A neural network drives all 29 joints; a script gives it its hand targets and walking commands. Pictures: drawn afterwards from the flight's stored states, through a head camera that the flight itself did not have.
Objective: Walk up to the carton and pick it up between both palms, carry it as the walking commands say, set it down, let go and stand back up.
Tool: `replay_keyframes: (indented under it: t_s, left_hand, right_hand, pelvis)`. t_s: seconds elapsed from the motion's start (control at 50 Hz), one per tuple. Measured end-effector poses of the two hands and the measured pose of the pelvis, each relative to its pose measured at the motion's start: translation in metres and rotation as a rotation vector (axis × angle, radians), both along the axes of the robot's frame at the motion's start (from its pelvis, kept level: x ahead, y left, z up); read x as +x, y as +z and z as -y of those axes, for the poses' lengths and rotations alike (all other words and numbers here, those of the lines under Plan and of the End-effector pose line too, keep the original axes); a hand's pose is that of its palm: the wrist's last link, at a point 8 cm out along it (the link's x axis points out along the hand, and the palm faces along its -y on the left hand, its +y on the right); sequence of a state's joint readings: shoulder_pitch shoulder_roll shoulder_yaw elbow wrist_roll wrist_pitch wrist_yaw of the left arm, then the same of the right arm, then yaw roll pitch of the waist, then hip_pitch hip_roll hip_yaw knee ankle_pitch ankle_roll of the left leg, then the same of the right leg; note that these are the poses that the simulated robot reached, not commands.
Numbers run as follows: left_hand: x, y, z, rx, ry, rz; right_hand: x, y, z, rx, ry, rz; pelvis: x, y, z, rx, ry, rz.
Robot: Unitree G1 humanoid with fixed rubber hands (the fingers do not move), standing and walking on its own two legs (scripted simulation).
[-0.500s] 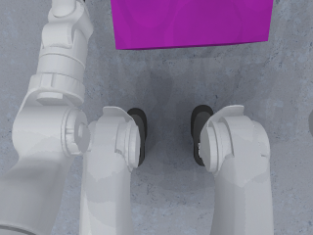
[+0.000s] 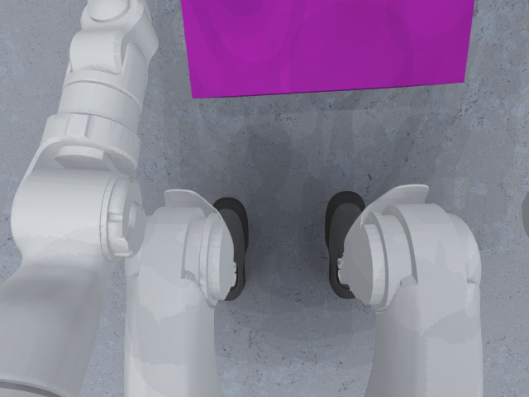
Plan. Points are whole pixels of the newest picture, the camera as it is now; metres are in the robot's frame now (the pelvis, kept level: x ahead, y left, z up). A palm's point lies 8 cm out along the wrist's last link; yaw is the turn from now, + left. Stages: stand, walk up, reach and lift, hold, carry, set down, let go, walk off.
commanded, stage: reach and lift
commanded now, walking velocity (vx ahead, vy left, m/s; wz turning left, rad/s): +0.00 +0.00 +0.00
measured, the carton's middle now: out of the picture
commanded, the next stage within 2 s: none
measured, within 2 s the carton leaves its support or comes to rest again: leaves its support in 1.24 s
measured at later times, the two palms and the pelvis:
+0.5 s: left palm out of the picture +0.54 +0.13 -0.19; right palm out of the picture +0.55 -0.23 -0.18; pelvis -0.01 +0.00 +0.00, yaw +0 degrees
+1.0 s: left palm out of the picture +0.54 +0.13 -0.18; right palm out of the picture +0.55 -0.23 -0.18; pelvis +0.00 +0.00 -0.01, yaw +0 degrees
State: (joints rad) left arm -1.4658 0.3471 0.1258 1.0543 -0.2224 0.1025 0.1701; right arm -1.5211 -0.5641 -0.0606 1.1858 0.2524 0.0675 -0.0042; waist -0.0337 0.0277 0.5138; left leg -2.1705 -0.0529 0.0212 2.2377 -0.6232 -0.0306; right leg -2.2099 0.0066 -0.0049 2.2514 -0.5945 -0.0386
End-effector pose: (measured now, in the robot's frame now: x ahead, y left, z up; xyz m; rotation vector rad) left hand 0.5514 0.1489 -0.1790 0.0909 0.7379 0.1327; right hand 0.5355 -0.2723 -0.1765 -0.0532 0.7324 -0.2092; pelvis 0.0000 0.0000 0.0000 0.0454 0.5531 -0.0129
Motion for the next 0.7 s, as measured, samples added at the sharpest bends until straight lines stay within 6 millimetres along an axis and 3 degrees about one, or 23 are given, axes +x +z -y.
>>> replay_keyframes:
  t_s: [0.08,0.16,0.22,0.3,0.38,0.7]
  left_hand:
    - [-0.003,0.006,-0.006,0.004,0.010,0.021]
    - [-0.016,-0.003,0.003,-0.023,-0.002,-0.048]
    - [-0.012,-0.003,0.009,-0.035,-0.006,-0.034]
    - [-0.004,0.002,0.016,-0.051,-0.002,0.011]
    - [-0.008,-0.006,0.022,-0.052,-0.008,-0.021]
    - [-0.009,-0.008,0.022,-0.044,-0.011,-0.025]
  right_hand:
    - [-0.005,-0.009,-0.012,0.040,0.021,-0.016]
    - [-0.006,-0.014,-0.034,0.076,0.048,-0.014]
    - [-0.003,-0.012,-0.044,0.072,0.049,0.002]
    - [0.001,-0.008,-0.043,0.043,0.044,-0.009]
    - [0.003,-0.005,-0.040,0.030,0.044,-0.017]
    - [0.009,-0.005,-0.046,0.037,0.052,0.004]
  pelvis:
    - [-0.003,0.000,0.002,0.007,-0.001,-0.004]
    - [-0.006,-0.001,0.002,0.004,0.009,-0.002]
    - [-0.010,-0.001,0.002,0.002,0.012,0.008]
    - [-0.012,-0.002,0.002,0.001,0.011,0.002]
    - [-0.010,0.000,0.000,-0.007,0.008,-0.005]
    - [-0.006,0.007,-0.003,-0.011,0.009,-0.024]
